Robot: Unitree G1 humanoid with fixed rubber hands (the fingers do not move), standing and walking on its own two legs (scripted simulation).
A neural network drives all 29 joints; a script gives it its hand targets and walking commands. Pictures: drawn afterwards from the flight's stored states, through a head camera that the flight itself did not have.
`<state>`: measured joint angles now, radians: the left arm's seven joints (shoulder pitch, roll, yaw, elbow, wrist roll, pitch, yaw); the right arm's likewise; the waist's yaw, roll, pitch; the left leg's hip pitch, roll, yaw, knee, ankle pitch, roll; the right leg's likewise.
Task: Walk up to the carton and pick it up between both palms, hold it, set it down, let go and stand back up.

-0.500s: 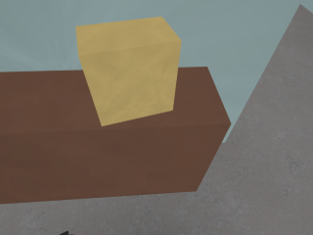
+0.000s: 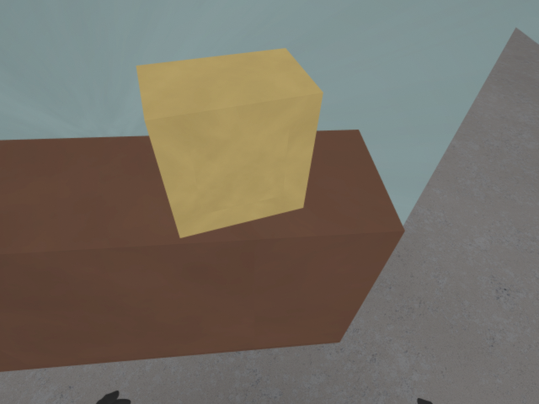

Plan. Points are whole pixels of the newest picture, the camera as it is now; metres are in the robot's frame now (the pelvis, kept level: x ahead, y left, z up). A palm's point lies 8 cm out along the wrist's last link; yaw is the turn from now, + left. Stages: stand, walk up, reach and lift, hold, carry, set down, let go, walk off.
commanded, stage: walk up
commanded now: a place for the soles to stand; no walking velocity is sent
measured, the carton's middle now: (231, 146) +0.57 +0.06 +0.07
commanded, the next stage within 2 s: none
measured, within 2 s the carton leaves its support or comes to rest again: neither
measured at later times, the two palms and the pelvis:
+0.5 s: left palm out of the picture +0.10 +0.25 -0.10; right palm out of the picture +0.03 -0.29 -0.13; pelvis +0.02 -0.01 -0.01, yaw -2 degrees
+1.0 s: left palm out of the picture +0.17 +0.32 -0.12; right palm (390, 377) +0.20 -0.20 -0.10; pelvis +0.11 +0.05 -0.01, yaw +0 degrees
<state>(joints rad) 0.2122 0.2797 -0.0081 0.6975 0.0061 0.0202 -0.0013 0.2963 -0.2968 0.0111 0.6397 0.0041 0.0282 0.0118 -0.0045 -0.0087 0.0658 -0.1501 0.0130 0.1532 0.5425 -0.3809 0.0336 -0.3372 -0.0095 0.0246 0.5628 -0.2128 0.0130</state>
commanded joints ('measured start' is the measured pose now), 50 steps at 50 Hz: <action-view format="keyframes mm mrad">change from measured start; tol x32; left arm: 1 -6 127 40 -79 0 -23 5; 50 267 86 64 -82 12 -8 5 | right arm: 1 41 -143 -49 -75 -1 -17 -5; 50 31 -155 -89 -62 -35 -22 -26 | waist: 1 -4 25 -89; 26 109 -226 0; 50 -4 177 -18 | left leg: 1 -40 147 -88 -120 264 15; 22 1 293 -279 -292 -346 173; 29 -593 58 -231 751 -120 -34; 42 150 32 -121 -9 219 -1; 44 -12 422 -654 -255 -14 219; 50 -207 243 -364 -202 7 163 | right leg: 1 101 -73 70 -23 273 -61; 16 54 -50 142 -52 169 -66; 18 -57 -52 186 -45 -445 -118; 23 -99 17 -42 26 -158 -60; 27 403 -359 762 -283 -281 -323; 34 155 -253 212 -227 198 -265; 41 -135 -145 65 -11 -19 -142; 45 -213 -13 42 628 -427 4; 50 -31 -37 -28 277 -350 15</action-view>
